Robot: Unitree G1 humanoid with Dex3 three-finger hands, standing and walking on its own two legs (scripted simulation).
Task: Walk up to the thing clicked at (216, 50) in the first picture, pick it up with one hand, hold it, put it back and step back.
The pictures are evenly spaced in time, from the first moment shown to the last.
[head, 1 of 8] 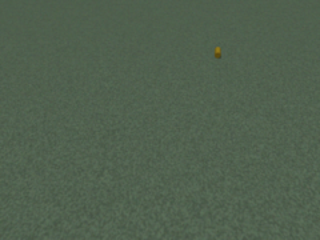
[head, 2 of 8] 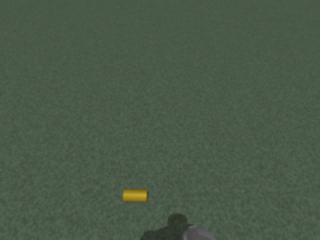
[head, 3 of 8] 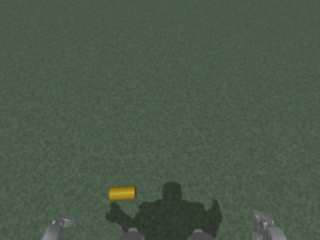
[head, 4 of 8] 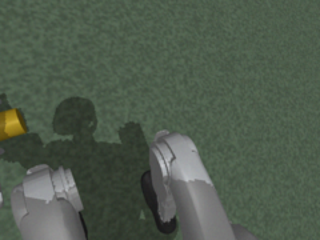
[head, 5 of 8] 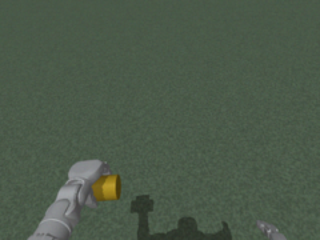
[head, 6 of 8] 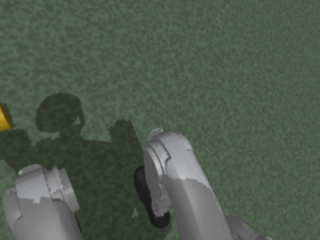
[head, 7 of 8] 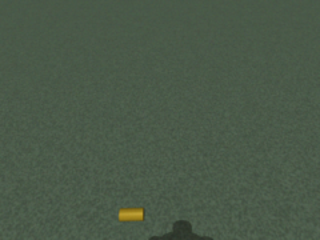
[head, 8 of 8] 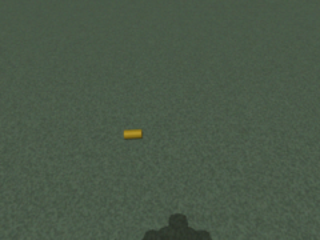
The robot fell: no
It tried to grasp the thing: yes
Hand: left
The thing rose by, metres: 0.67
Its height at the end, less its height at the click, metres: +0.00
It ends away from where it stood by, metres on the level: 0.00
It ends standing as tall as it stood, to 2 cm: yes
